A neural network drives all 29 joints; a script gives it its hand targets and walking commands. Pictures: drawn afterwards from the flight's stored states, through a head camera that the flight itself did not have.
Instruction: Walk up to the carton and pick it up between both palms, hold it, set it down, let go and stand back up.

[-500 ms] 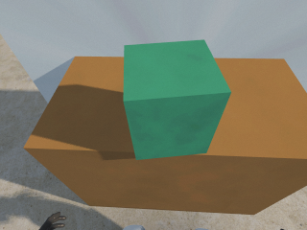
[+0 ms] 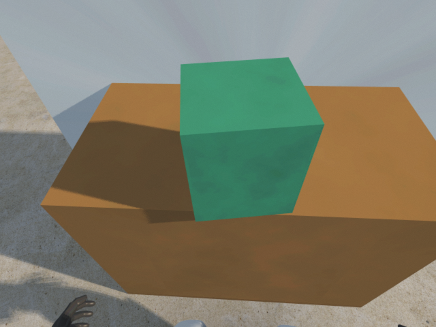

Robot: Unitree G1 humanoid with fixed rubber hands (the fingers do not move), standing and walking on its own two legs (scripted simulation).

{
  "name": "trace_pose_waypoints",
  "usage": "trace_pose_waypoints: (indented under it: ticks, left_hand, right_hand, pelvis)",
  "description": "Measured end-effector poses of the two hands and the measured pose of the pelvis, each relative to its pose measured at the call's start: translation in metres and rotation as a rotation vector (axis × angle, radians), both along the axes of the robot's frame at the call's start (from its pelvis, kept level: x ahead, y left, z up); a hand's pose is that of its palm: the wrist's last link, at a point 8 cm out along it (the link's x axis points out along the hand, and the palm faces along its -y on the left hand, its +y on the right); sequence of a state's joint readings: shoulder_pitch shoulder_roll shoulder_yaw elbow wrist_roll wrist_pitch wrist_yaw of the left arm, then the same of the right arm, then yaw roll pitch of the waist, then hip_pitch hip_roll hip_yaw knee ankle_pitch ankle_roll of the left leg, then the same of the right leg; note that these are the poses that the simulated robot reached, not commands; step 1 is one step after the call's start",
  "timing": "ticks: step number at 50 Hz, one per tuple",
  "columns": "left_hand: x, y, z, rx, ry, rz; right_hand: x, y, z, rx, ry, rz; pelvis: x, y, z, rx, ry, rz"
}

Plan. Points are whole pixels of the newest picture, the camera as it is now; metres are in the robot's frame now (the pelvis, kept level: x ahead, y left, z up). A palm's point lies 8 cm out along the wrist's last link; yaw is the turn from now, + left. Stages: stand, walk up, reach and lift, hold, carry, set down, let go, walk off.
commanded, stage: walk up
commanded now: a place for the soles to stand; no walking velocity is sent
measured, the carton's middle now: (239, 143) +0.44 +0.00 +0.09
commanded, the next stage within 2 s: reach and lift in 0.92 s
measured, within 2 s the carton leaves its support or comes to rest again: neither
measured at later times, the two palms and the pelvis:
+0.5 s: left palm out of the picture +0.10 +0.32 -0.07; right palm out of the picture +0.08 -0.32 -0.09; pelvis +0.00 +0.00 +0.00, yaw +0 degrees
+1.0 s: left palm out of the picture +0.10 +0.32 -0.08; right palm out of the picture +0.09 -0.32 -0.10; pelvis +0.00 +0.00 +0.00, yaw -1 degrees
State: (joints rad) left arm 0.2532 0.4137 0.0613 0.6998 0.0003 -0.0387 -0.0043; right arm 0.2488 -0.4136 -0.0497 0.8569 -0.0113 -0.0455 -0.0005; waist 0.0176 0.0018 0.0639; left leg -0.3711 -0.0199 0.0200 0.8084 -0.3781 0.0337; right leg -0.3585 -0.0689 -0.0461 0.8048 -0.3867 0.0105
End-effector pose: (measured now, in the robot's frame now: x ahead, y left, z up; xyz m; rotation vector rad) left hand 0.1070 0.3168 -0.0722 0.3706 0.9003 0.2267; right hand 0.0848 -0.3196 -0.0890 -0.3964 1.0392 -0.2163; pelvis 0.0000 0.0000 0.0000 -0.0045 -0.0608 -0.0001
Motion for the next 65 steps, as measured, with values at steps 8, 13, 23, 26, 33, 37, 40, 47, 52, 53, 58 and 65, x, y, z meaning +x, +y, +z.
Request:
trace_pose_waypoints:
  ticks: [8,13,23,26,33,37,40,47,52,53,58,65]
  left_hand:
    - [-0.013,0.000,-0.001,0.000,0.001,0.007]
    - [-0.015,0.001,-0.002,-0.001,0.000,0.008]
    - [-0.010,0.001,-0.002,-0.001,0.013,0.008]
    - [-0.007,0.001,-0.003,-0.001,0.017,0.008]
    - [-0.005,0.000,-0.002,0.000,0.014,0.007]
    - [-0.006,0.001,-0.001,0.004,0.012,0.007]
    - [-0.006,0.001,0.000,0.005,0.012,0.007]
    - [-0.005,0.001,0.000,0.006,0.014,0.007]
    - [0.006,0.001,-0.010,0.006,0.188,0.090]
    - [0.014,0.000,-0.009,0.005,0.191,0.094]
    - [0.061,-0.016,0.012,-0.002,0.074,0.049]
    - [0.081,-0.033,0.033,-0.015,-0.007,0.009]
  right_hand:
    - [-0.010,-0.001,0.000,0.003,-0.010,-0.001]
    - [-0.012,0.001,0.000,0.010,-0.006,0.001]
    - [-0.006,0.000,-0.001,0.012,0.006,0.004]
    - [-0.004,0.000,-0.001,0.012,0.010,0.004]
    - [-0.003,0.000,-0.001,0.013,0.010,0.004]
    - [-0.004,0.001,-0.002,0.016,0.009,0.004]
    - [-0.004,0.001,-0.003,0.017,0.009,0.004]
    - [-0.003,0.001,-0.003,0.018,0.010,0.004]
    - [0.012,0.000,-0.009,0.038,-0.043,0.051]
    - [0.016,0.000,-0.008,0.043,-0.066,0.056]
    - [0.037,-0.001,0.001,0.054,-0.158,0.064]
    - [0.064,0.012,0.026,0.104,-0.305,0.051]
  pelvis:
    - [-0.011,-0.001,-0.001,0.000,-0.015,0.000]
    - [-0.012,0.000,-0.001,-0.001,-0.017,0.000]
    - [-0.005,0.000,0.000,-0.001,-0.007,-0.001]
    - [-0.003,-0.001,0.000,-0.001,-0.003,-0.001]
    - [-0.002,-0.001,0.000,-0.001,-0.002,-0.001]
    - [-0.003,-0.001,0.000,-0.001,-0.004,-0.001]
    - [-0.004,-0.001,0.000,-0.001,-0.004,-0.001]
    - [-0.002,-0.001,0.000,-0.001,-0.002,-0.001]
    - [-0.003,-0.003,-0.004,-0.016,-0.012,-0.016]
    - [-0.003,-0.004,-0.004,-0.016,-0.013,-0.018]
    - [-0.001,-0.009,-0.004,-0.014,-0.013,-0.021]
    - [-0.001,-0.017,0.006,-0.001,-0.002,-0.021]
